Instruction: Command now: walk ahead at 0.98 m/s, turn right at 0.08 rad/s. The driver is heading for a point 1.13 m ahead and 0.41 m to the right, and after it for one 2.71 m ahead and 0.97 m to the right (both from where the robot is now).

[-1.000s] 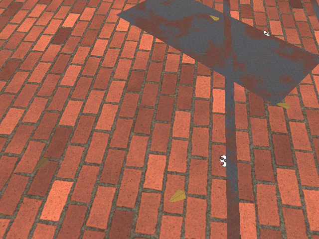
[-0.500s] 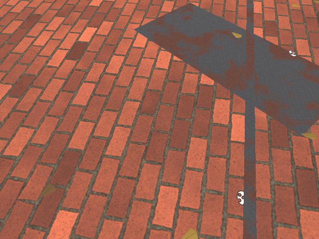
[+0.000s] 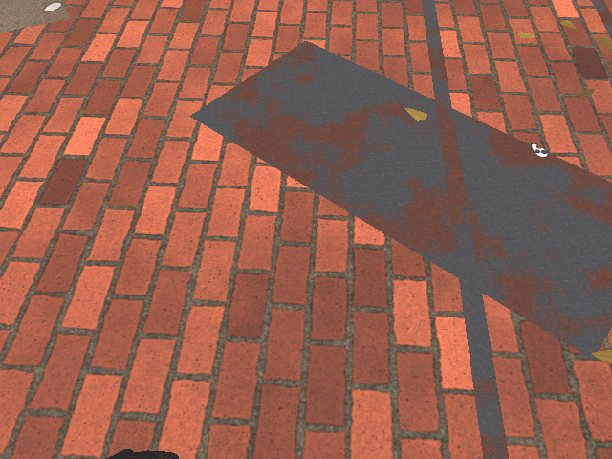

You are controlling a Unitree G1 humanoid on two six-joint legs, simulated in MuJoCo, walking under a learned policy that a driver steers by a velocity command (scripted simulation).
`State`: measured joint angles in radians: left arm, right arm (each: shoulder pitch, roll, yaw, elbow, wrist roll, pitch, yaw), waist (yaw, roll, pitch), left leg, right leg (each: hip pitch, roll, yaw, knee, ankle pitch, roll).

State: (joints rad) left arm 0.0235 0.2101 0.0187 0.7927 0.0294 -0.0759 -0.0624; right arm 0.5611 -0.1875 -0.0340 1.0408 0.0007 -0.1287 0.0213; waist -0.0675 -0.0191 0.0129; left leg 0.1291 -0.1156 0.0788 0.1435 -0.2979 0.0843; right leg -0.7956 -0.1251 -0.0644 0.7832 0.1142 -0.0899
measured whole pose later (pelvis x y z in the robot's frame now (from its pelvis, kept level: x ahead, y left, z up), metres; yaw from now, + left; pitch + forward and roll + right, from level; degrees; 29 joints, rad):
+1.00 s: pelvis +0.55 -0.07 -0.01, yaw -49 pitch +2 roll +3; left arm 0.17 0.32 0.09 0.59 -0.01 0.06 0.00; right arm 0.09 -0.33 -0.09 0.74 -0.01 0.00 -0.01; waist -0.01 0.03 0.05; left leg -0.42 0.13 0.17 0.77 -0.41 -0.05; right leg -0.40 -0.03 -0.01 0.65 -0.32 -0.05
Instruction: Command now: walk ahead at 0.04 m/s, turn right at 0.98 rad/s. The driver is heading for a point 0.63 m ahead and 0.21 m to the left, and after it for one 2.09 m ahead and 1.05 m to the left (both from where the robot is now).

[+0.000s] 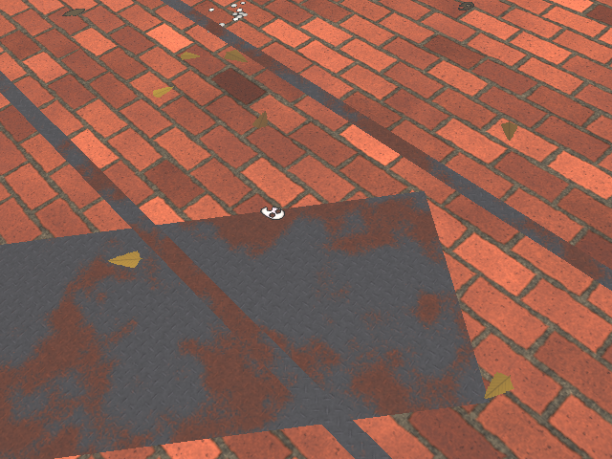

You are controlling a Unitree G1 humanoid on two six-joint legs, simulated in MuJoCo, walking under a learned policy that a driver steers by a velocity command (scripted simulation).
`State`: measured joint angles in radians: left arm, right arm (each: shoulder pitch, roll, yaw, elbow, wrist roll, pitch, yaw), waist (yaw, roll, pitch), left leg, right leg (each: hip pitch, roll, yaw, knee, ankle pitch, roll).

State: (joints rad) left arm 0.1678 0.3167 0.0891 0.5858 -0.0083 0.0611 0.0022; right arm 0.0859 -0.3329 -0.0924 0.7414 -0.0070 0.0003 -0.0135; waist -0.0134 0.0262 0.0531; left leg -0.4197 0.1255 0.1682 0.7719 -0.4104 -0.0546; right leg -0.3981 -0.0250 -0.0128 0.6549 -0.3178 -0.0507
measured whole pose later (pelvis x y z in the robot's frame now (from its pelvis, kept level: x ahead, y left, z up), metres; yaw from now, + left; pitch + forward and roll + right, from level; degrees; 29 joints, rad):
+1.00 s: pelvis +0.53 +0.23 -0.02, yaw +36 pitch +3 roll +1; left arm -0.03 0.28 -0.01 0.58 0.00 -0.09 -0.01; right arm 0.51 -0.32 -0.08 0.83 0.02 -0.05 -0.01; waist -0.12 -0.03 0.05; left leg 0.14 -0.15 -0.30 0.48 -0.50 0.11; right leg -0.59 0.00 0.04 0.49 0.07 0.00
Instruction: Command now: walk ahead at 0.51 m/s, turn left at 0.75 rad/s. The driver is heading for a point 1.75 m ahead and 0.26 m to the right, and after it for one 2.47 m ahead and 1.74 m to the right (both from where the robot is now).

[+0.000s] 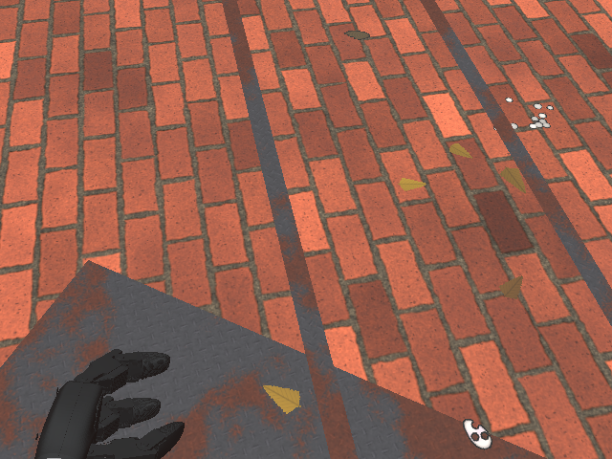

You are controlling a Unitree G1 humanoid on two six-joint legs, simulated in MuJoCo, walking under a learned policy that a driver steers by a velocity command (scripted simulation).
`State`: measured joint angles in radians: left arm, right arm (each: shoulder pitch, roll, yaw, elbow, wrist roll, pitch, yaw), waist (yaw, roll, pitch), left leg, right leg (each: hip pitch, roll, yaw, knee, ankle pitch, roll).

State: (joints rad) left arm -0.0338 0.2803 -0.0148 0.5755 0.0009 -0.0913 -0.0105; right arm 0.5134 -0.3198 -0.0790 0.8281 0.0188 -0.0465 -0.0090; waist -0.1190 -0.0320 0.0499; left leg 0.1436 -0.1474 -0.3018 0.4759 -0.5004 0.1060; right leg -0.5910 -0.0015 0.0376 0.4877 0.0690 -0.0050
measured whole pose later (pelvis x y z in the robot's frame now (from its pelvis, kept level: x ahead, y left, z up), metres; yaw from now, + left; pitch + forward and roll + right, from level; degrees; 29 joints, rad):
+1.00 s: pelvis +0.27 -0.01 +0.03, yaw +9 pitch -1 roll +0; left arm 0.20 0.23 0.00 0.92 0.01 -0.02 0.01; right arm 0.18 -0.24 -0.05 0.82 -0.01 0.02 -0.03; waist 0.00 0.00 0.02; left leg -0.29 0.00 -0.04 0.55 -0.24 -0.02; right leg -0.19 -0.02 -0.01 0.56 -0.35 0.01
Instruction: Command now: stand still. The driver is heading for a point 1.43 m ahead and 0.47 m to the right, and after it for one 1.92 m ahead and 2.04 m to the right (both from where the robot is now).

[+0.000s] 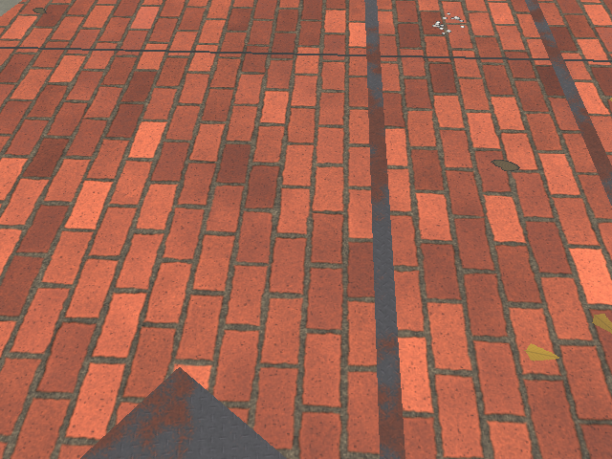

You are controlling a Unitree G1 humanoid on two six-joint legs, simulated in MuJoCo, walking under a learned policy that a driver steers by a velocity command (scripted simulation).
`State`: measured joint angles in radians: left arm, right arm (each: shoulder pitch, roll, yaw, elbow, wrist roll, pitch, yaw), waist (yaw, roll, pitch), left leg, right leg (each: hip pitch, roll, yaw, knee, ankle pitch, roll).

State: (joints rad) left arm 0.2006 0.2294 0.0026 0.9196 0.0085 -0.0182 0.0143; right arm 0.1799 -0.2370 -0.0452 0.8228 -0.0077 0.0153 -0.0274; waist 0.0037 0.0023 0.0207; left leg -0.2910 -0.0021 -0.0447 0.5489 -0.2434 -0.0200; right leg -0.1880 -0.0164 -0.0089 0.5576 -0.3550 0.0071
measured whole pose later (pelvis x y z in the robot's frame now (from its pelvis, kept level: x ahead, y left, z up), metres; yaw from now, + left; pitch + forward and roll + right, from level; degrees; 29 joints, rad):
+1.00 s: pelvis +0.53 -0.05 -0.01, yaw -31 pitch -1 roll -1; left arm 0.37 0.31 0.09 0.91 0.01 -0.02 -0.01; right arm 0.12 -0.22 -0.01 0.73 -0.06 -0.09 0.00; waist 0.03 -0.01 0.05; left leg -0.53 0.13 -0.10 1.32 -0.32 -0.04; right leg -0.23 0.23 -0.03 0.52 -0.27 -0.21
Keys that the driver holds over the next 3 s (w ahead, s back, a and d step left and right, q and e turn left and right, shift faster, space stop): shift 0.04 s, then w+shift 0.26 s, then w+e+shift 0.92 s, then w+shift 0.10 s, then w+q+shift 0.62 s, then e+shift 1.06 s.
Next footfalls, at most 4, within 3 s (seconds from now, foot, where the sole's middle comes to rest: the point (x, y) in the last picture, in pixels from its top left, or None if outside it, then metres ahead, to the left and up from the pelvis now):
0.34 left None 0.18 0.17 -0.77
0.84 right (352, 439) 0.56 -0.06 -0.77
1.26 left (386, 271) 1.02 -0.18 -0.77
1.66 right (538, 260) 1.06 -0.60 -0.77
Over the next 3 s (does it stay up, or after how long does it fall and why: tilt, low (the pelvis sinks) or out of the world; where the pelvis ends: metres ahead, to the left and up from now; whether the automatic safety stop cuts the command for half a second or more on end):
stays up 1.55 -0.80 0.00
